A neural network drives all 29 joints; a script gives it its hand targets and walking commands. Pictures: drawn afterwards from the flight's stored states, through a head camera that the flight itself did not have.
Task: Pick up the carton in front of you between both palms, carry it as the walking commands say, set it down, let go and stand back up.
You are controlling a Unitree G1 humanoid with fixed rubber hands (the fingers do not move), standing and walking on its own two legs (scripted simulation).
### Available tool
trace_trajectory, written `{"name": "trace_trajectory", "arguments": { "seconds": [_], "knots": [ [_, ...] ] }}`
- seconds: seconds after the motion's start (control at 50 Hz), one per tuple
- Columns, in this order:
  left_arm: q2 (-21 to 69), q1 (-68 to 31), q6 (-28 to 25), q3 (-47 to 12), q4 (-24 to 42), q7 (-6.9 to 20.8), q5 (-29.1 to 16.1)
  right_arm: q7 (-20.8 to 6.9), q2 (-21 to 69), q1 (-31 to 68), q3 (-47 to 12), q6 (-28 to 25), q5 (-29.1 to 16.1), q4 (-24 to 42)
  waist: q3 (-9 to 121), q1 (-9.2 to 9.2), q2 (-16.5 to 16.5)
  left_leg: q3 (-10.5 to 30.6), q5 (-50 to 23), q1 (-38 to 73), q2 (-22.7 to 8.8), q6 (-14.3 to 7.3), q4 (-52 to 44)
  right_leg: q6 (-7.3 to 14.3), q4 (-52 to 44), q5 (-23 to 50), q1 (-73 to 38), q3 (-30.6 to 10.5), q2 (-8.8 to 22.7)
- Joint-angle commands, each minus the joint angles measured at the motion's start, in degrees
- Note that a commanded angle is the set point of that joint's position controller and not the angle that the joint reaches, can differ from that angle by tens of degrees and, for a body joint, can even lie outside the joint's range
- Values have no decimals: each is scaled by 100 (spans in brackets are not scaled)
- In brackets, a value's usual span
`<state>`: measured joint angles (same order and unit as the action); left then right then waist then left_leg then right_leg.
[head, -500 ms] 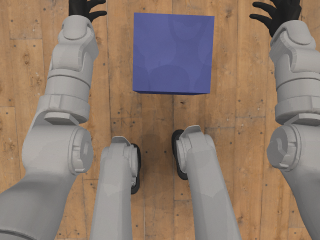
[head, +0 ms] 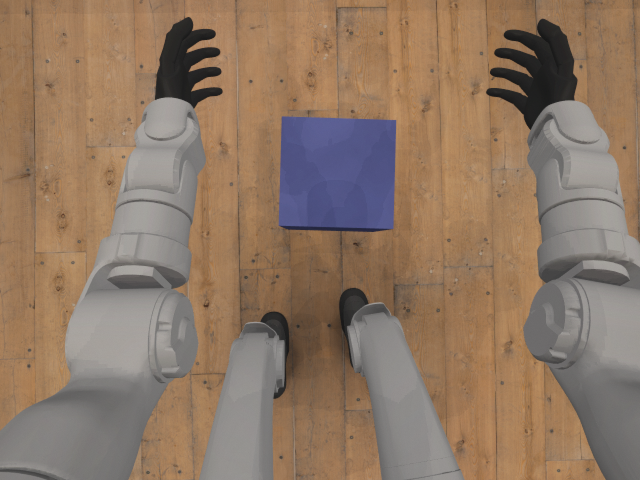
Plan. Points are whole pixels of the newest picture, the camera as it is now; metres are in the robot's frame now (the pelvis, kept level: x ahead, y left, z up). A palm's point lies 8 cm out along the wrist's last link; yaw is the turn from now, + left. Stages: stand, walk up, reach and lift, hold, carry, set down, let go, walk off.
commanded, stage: let go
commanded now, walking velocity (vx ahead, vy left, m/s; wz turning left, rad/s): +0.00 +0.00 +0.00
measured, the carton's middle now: (334, 182) +0.48 -0.08 -0.51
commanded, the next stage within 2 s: stand in 1.30 s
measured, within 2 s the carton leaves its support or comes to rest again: neither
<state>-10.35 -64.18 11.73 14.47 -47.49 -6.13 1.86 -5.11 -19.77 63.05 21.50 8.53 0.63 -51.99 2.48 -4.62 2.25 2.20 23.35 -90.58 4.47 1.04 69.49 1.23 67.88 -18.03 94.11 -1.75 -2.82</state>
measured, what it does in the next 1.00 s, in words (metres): rises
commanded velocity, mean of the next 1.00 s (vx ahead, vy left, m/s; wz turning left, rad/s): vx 0.00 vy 0.00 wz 0.00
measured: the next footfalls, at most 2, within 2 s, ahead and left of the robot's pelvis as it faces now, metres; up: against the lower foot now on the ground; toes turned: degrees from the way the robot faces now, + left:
none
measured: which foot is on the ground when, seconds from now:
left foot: down 0.00-1.00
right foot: down 0.00-1.00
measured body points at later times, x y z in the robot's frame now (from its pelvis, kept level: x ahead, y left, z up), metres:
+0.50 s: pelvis +0.07 -0.01 +0.11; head +0.25 -0.02 +0.52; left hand +0.40 +0.17 -0.01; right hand +0.35 -0.28 +0.00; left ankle +0.06 +0.12 -0.60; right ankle +0.09 -0.10 -0.60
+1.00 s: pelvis +0.09 +0.03 +0.14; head +0.11 +0.03 +0.59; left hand +0.27 +0.26 +0.07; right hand +0.25 -0.21 +0.07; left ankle +0.06 +0.12 -0.60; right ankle +0.09 -0.10 -0.60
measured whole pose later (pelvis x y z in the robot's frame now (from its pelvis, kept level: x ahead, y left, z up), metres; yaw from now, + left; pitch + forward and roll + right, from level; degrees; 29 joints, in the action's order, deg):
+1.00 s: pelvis +0.09 +0.03 +0.14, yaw -2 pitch -3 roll -1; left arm -12.1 12.9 5.3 2.2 -24.9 3.2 0.1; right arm -4.7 -12.6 -12.7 2.6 5.8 0.6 -24.4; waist -5.3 -0.1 1.5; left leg 2.8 17.3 -5.8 3.4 -3.0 26.0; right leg -0.7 24.5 -12.9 8.8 -3.4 -1.6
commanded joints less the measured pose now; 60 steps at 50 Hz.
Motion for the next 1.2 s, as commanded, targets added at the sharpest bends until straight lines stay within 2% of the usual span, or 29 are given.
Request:
{"name": "trace_trajectory", "arguments": {
  "seconds": [0.0,0.08,0.2,0.38,0.44,0.52,0.64,0.7,0.76,0.86,0.96,1.06,1.18],
  "knots": [
    [-225,-407,-133,103,706,-34,292,-70,-712,373,40,-169,255,645,5726,-182,-57,-251,-1295,2545,82,232,-1104,-202,-822,2418,-4867,152,13],
    [33,753,-176,-31,1340,-107,485,-151,-634,-707,-225,-202,439,1259,5753,-131,-175,-256,-1660,3047,88,234,-1586,-142,-1225,2886,-5869,88,17],
    [59,1998,-462,-321,2090,-31,305,-161,-518,-1941,-580,-394,292,2035,4944,-138,-535,-214,-1513,3047,46,139,-2278,-145,-1820,3299,-7212,-173,151],
    [-1,4268,-924,-495,1734,327,293,-57,146,-4317,-1025,-763,-37,2044,3784,158,-586,-160,-1463,3382,-31,27,-3020,-207,-2383,4395,-8576,-566,404],
    [-83,4854,-1078,-548,1787,412,273,18,185,-4926,-1147,-899,-89,2221,3432,198,-587,-131,-1533,3853,-55,0,-3290,-220,-2651,4491,-8844,-587,437],
    [-193,5620,-1230,-653,2039,509,198,85,211,-5773,-1332,-1027,-162,2522,2869,219,-508,-81,-1669,4854,-100,-30,-3665,-210,-3061,4090,-8943,-491,392],
    [-329,6612,-1266,-863,2450,658,0,109,254,-6875,-1636,-1023,-242,2955,1585,241,-223,19,-1769,6722,-204,-16,-4277,-187,-3909,2445,-8691,-183,236],
    [-402,6932,-1215,-931,2560,738,-43,100,231,-7077,-1729,-934,-212,3123,902,340,-122,35,-1612,7200,-275,-22,-4611,-166,-4244,1758,-8741,-72,185],
    [-455,7172,-1099,-1000,2630,817,-74,94,195,-7244,-1736,-782,-151,3193,300,382,20,76,-1449,7395,-364,-37,-4877,-154,-4394,1394,-8889,45,113],
    [-529,7363,-844,-1115,2788,904,-164,61,118,-7313,-1717,-490,-78,3292,-397,421,136,171,-1145,7402,-535,-71,-5201,-190,-4378,1144,-9296,208,-1],
    [-555,7414,-638,-1161,2827,949,-192,56,72,-7315,-1658,-244,53,3309,-720,410,26,229,-1188,7466,-654,-98,-5278,-200,-4320,1070,-9529,254,-57],
    [-583,7413,-547,-1129,2855,958,-171,75,104,-7389,-1639,-136,116,3345,-663,390,-107,202,-1670,7733,-607,-72,-5087,-175,-4306,1259,-9540,191,-50],
    [-621,7495,-508,-1070,2866,945,-124,89,142,-7422,-1669,-136,36,3394,-434,463,-24,141,-2391,8112,-475,-3,-4824,-152,-4357,1594,-9416,90,3]
  ]
}}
